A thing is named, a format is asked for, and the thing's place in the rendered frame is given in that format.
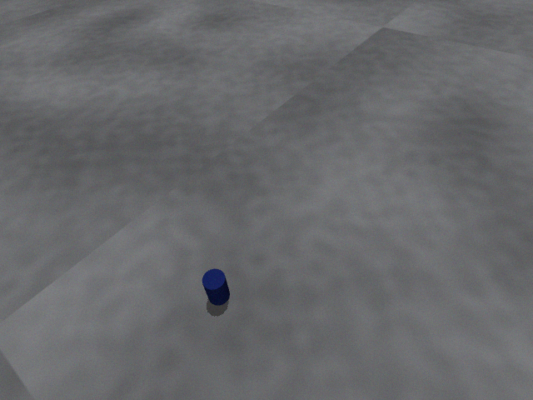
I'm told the can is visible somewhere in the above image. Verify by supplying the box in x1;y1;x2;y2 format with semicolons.
202;269;230;306

